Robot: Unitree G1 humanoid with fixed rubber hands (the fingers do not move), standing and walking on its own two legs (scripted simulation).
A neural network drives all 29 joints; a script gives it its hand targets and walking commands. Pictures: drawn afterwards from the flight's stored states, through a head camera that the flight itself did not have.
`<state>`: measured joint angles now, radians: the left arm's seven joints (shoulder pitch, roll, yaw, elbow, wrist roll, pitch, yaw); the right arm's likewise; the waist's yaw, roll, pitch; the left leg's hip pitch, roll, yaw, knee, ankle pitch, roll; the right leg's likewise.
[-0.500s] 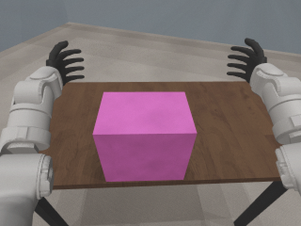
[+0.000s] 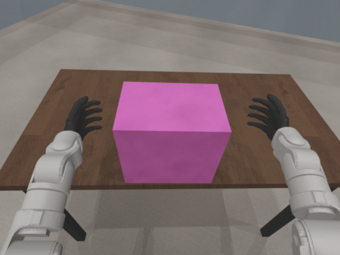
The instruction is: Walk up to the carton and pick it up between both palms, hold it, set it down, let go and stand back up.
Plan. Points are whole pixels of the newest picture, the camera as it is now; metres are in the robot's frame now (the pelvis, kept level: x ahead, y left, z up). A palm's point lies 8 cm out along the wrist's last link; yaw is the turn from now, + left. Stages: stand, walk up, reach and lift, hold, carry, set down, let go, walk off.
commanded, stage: set down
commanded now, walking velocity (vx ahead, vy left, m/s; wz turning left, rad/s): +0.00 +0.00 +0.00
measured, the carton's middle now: (169, 135) +0.44 +0.01 +0.03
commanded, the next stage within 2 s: none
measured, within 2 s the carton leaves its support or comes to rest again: neither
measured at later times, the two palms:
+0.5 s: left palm (71, 129) +0.36 +0.22 +0.13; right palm (284, 126) +0.38 -0.25 +0.14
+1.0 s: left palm (70, 187) +0.27 +0.22 +0.06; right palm (284, 188) +0.27 -0.25 +0.06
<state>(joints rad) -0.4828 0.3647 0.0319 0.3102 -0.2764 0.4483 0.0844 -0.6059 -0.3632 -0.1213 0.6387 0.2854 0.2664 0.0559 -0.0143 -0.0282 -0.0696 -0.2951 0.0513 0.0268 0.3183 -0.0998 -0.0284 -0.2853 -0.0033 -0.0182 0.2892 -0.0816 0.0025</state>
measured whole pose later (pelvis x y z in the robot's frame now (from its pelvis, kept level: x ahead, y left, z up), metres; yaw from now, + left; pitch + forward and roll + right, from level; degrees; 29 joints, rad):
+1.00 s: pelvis +0.05 -0.01 +0.00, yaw -2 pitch -3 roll -1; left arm 0.22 0.28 0.07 -0.06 -0.23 0.23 -0.01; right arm 0.21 -0.32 -0.02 0.05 0.33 0.04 -0.02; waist 0.04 0.02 -0.02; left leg -0.04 0.09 0.06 0.27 -0.17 -0.06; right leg -0.04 0.04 0.01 0.21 -0.12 -0.02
